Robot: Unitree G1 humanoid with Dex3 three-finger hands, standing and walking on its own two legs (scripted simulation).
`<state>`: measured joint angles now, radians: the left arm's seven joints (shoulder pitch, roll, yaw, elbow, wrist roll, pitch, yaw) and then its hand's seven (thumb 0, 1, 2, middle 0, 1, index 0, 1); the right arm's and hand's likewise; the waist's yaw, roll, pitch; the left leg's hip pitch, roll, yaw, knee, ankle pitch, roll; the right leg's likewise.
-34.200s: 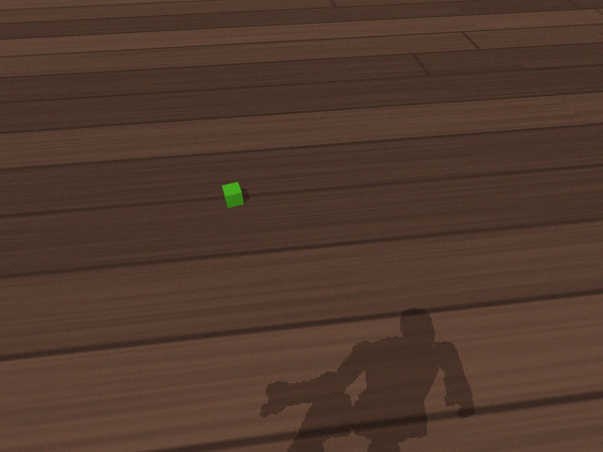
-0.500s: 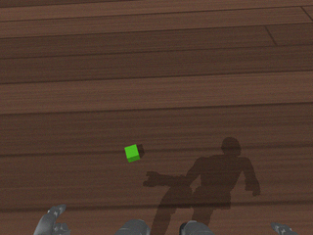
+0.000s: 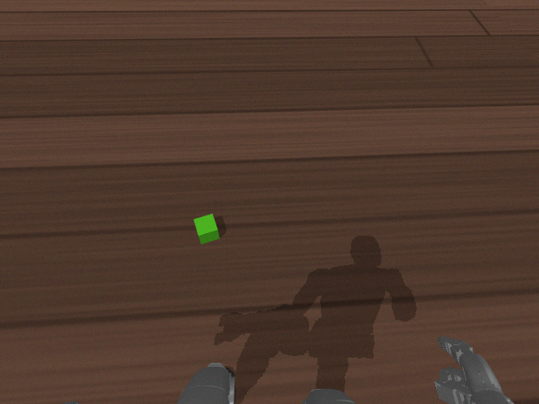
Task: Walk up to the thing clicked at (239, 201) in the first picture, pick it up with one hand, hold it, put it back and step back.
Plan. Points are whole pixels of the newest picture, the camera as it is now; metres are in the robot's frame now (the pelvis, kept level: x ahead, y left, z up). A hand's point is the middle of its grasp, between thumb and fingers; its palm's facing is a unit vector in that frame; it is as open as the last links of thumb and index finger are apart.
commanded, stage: step back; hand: left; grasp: from above
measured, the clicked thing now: (206, 229) +0.73 +0.26 -0.72
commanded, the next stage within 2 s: stand in 1.96 s
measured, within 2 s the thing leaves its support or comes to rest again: neither
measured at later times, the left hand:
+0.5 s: hand out of the picture -0.04 +0.25 -0.15, palm faces +0.10 -0.93 -0.37, open 7.4 cm
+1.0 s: hand out of the picture -0.30 +0.21 -0.12, palm faces +0.07 -0.90 -0.44, open 7.4 cm
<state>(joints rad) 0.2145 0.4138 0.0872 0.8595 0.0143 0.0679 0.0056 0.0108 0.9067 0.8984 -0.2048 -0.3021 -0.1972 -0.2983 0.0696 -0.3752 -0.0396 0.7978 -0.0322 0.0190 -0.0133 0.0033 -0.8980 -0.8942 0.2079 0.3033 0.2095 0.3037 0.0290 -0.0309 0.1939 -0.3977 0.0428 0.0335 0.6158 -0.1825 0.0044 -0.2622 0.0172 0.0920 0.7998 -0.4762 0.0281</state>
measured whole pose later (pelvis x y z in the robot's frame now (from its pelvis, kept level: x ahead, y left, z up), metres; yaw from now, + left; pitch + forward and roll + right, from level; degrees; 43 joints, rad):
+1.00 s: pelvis -0.32 -0.07 +0.01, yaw +2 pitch -2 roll +2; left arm 0.28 0.35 0.07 0.95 0.04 0.03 0.00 0.01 0.90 0.90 -0.21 -0.30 -0.20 -0.30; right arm 0.19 -0.41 -0.06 0.92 -0.02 0.06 0.00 0.00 -0.90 -0.89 0.20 0.30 0.21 0.30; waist 0.04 0.04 0.07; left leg -0.47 -0.07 -0.13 1.01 -0.40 -0.02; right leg -0.23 -0.03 0.03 0.61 -0.34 -0.01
